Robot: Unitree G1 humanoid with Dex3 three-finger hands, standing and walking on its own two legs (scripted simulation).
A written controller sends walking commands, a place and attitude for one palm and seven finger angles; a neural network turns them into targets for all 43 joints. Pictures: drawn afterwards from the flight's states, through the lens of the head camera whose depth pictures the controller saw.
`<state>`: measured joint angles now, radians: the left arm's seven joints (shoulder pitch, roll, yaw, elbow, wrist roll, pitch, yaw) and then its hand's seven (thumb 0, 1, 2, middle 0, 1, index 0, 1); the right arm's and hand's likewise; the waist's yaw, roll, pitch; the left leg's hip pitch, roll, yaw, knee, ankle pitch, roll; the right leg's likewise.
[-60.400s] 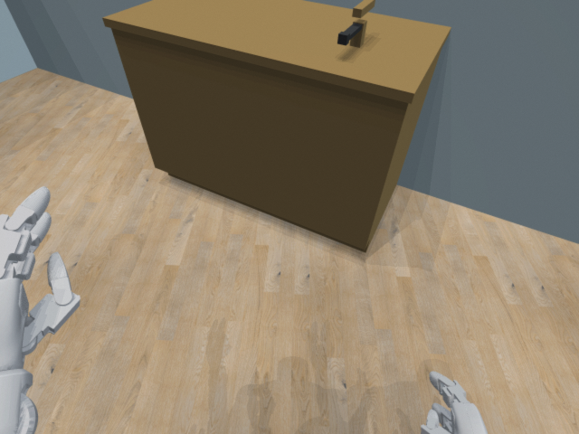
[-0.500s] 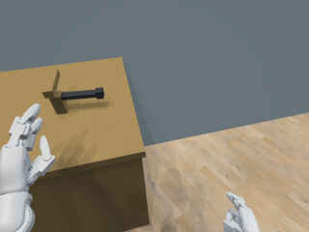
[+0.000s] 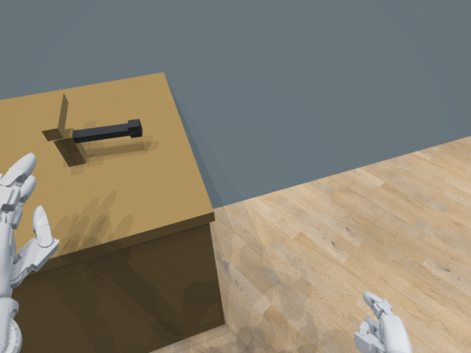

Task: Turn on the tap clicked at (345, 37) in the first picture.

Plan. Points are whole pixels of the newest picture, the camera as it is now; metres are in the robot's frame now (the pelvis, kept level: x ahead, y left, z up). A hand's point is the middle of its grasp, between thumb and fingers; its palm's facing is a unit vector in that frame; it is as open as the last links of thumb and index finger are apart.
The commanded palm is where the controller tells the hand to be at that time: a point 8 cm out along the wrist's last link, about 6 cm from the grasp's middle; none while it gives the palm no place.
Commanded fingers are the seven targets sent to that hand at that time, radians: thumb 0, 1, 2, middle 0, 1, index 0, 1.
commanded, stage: step back with the hand held close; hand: left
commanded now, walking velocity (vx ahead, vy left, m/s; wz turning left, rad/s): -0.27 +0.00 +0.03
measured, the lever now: (135, 128) +0.54 +0.26 +0.11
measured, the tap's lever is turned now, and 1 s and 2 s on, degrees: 83 83 83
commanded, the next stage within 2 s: stop stepping back and stand still in 0.80 s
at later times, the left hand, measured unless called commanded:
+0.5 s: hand (13, 308) +0.13 +0.25 +0.17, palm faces +0.49 -0.78 -0.38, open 7.4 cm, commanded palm +0.08 +0.27 +0.18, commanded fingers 0.00 0.90 0.90 -0.20 -0.30 -0.20 -0.30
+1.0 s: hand out of the picture -0.02 +0.23 +0.17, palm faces +0.42 -0.84 -0.34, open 7.4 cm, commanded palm -0.06 +0.27 +0.18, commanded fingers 0.00 0.90 0.90 -0.20 -0.30 -0.20 -0.30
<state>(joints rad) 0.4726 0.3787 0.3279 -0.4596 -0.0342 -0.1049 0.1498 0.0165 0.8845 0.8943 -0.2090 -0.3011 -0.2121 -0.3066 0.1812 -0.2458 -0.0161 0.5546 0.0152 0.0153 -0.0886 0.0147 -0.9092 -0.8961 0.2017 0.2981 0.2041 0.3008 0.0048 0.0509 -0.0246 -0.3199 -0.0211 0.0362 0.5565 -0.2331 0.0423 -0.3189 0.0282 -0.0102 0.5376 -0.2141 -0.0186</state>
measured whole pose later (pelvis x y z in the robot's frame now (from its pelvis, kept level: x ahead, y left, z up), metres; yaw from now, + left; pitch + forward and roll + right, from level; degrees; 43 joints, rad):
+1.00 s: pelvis -0.22 -0.01 +0.00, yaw +0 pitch +2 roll +0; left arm 0.48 0.35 0.29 -0.54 -0.05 -0.11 0.16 0.02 0.89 0.89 -0.21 -0.30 -0.21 -0.31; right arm 0.17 -0.19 0.00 0.64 0.00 -0.03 -0.07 0.01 -0.91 -0.90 0.20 0.30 0.21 0.30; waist 0.05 -0.01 -0.06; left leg -0.62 -0.03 0.00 0.86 -0.31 -0.04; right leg -0.25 0.04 -0.02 0.53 -0.31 -0.05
